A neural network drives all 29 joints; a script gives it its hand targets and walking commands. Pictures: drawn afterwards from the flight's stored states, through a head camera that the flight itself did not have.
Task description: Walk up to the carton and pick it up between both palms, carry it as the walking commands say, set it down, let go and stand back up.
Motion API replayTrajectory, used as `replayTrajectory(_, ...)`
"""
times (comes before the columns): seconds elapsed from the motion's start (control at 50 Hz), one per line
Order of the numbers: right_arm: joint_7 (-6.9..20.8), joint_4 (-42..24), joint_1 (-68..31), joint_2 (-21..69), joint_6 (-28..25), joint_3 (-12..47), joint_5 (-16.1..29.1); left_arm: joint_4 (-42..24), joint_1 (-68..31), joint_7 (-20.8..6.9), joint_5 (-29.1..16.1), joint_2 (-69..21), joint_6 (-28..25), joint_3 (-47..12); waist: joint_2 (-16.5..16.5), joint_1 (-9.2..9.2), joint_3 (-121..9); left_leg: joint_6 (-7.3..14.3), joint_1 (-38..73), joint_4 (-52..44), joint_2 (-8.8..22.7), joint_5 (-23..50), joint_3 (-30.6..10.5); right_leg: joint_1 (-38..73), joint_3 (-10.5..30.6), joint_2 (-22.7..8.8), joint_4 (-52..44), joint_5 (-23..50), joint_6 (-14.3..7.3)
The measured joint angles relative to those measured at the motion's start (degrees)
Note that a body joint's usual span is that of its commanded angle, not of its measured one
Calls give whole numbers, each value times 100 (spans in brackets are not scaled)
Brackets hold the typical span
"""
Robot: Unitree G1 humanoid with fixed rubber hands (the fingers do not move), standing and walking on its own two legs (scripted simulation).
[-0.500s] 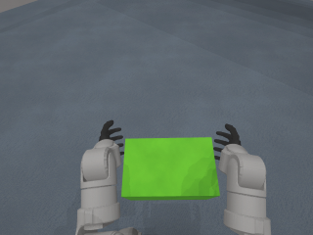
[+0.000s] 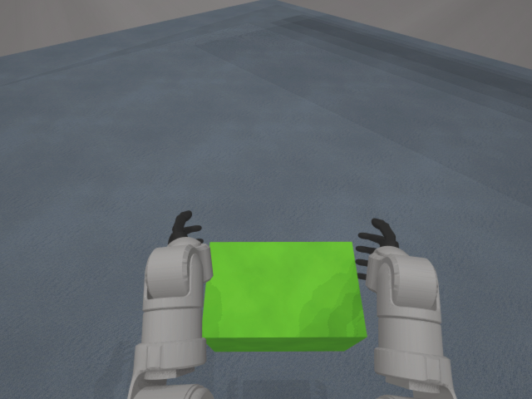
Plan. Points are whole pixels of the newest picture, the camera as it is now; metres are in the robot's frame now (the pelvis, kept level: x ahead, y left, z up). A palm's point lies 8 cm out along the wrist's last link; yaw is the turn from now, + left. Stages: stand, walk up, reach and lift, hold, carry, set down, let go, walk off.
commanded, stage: carry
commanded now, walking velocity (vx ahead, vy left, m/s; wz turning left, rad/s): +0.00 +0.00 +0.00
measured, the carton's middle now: (280, 299) +0.30 +0.02 -0.02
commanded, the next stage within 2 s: none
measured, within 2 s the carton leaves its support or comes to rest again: neither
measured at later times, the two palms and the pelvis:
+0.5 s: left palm (175, 274) +0.27 +0.17 +0.09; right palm (386, 279) +0.28 -0.13 +0.09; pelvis -0.02 +0.01 +0.00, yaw +0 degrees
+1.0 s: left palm (183, 264) +0.29 +0.16 +0.09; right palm (390, 272) +0.29 -0.14 +0.09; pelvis -0.01 +0.01 -0.01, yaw -1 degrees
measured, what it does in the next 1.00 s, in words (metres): stands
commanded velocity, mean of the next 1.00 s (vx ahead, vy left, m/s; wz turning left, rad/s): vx -0.03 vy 0.00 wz -0.07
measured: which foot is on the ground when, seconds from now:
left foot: down 0.00-1.00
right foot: down 0.00-1.00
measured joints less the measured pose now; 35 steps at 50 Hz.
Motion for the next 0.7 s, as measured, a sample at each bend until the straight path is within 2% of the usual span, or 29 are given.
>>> replayTrajectory(0.1,-311,-124,107,-11,98,27,182,11,75,-403,205,-58,29,50,1,-244,-44,29,-36,-127,-40,167,59,-94,58,-38,-36,118,14)
replayTrajectory(0.18,-408,-139,117,-13,107,50,303,-85,198,-532,297,-55,22,21,-48,-342,-56,40,-85,-161,-56,242,95,-173,93,-52,-27,182,12)
replayTrajectory(0.26,-390,-122,100,-7,103,74,332,-191,296,-470,283,-47,25,-11,-84,-312,-51,48,-143,-156,-60,280,108,-238,106,-56,-16,220,14)
replayTrajectory(0.48,-228,-142,47,51,67,89,170,-258,246,-134,98,-16,25,-22,-89,-86,14,76,-220,-121,-90,282,74,-285,74,-86,-4,223,42)
replayTrajectory(0.7,-208,-296,86,36,59,52,174,-332,225,-255,105,-58,17,-6,-79,-127,50,96,-135,-93,-133,179,68,-219,69,-131,81,83,63)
